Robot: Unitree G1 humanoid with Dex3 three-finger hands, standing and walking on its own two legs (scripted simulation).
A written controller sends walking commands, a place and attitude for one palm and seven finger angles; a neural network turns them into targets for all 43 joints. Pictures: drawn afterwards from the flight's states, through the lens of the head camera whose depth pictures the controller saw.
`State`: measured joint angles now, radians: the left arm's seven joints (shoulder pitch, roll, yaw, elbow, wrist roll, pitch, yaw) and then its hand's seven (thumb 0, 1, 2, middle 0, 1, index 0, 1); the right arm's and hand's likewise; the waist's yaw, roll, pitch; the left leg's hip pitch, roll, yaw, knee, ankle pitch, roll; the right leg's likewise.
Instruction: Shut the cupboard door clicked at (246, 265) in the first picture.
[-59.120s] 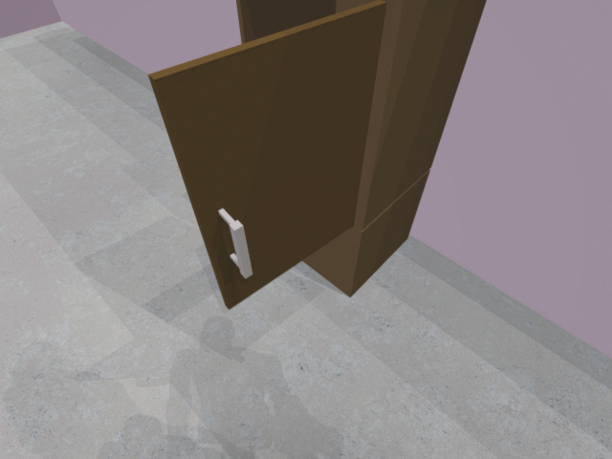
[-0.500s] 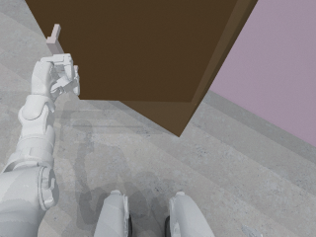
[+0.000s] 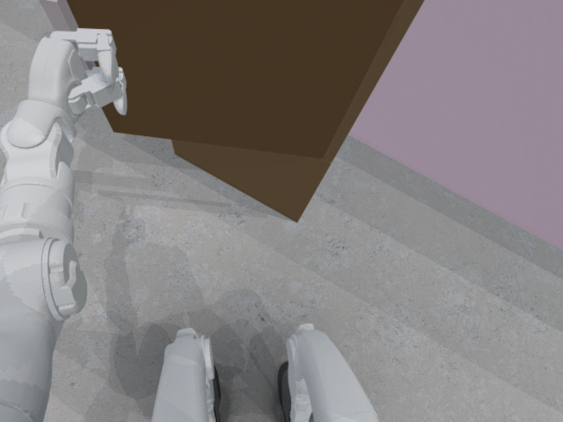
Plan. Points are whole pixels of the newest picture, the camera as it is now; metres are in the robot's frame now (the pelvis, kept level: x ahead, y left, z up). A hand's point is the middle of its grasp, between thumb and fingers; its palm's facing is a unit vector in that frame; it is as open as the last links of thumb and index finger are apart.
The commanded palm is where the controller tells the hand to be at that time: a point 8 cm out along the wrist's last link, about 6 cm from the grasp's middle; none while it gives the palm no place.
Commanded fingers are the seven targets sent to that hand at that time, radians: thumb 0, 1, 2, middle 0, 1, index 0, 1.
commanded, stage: push the door shut along its arc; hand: left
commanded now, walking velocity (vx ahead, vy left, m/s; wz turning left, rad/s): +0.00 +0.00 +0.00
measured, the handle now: (83, 40) +0.61 +0.22 +0.06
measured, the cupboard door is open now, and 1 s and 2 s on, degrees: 25 19 19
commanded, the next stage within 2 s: pull the fist back off the door in 0.42 s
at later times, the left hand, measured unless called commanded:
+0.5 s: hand (163, 46) +0.61 +0.12 +0.07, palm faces -0.31 -0.95 -0.04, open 3.1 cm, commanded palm +0.62 +0.14 +0.07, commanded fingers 0.00 0.90 0.90 -1.30 -1.50 -1.30 -1.50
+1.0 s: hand (154, 58) +0.58 +0.13 +0.07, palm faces +0.06 -1.00 -0.04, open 3.1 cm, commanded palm +0.54 +0.16 +0.07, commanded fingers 0.00 0.90 0.90 -1.30 -1.50 -1.30 -1.50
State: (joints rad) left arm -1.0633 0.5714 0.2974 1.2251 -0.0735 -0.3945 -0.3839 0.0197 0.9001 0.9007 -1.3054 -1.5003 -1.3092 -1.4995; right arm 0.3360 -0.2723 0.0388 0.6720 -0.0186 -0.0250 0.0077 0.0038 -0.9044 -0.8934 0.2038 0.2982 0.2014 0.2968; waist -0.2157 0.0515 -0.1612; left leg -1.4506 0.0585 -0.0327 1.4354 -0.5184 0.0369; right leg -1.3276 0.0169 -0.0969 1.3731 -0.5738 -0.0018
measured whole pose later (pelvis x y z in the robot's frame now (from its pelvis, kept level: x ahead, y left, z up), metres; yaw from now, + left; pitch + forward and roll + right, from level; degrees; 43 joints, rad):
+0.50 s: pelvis +0.01 +0.00 -0.02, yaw -3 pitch +35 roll -7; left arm -1.31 0.70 0.33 1.29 0.03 -0.27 -0.44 0.02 0.90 0.90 -1.30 -1.50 -1.30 -1.50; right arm 0.36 -0.26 0.07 0.65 -0.04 -0.04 0.00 0.00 -0.90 -0.89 0.20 0.30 0.20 0.30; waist -0.31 0.08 -0.14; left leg -1.58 0.09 -0.03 1.52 -0.55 0.03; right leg -1.47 0.04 -0.09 1.45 -0.60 -0.01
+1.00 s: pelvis +0.02 -0.02 +0.02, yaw +0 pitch +31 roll -4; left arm -1.02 0.46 0.39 1.19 0.01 -0.42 -0.05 0.01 0.89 0.90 -1.30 -1.50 -1.30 -1.50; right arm 0.39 -0.25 0.02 0.64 -0.07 0.01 0.08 0.00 -0.91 -0.89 0.20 0.30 0.20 0.30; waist -0.23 0.07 -0.17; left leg -1.38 0.08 -0.02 1.37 -0.53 0.00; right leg -1.28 0.04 -0.08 1.33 -0.59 -0.03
